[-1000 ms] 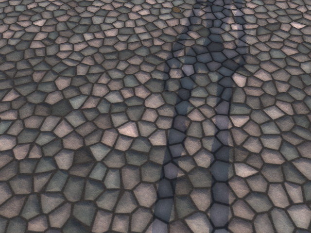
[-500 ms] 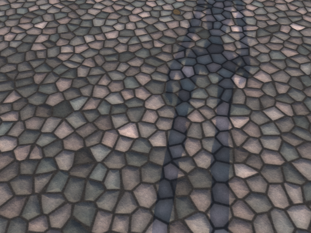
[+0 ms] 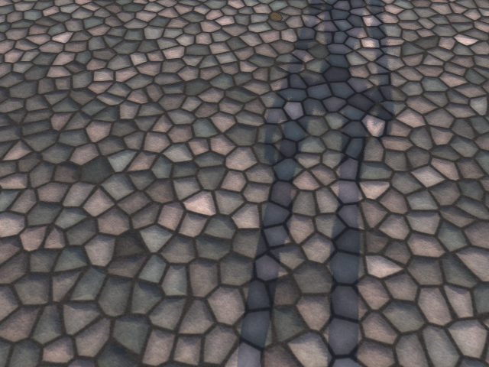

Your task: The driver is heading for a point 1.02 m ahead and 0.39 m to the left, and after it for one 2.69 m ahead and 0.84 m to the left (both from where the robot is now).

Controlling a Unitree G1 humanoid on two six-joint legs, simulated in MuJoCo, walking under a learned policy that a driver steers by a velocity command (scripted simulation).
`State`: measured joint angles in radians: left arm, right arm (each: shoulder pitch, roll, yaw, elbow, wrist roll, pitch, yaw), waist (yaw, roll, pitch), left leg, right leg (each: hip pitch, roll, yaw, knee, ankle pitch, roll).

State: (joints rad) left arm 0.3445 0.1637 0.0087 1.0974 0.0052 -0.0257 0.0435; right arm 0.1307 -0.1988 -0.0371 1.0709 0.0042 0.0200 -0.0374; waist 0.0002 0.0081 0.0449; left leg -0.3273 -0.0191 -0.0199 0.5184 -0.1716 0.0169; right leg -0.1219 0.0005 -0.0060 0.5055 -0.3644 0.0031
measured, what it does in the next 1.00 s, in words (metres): walks ahead: right foot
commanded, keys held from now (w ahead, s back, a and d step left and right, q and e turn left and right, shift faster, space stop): no key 0.04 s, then w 0.60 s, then w+q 0.36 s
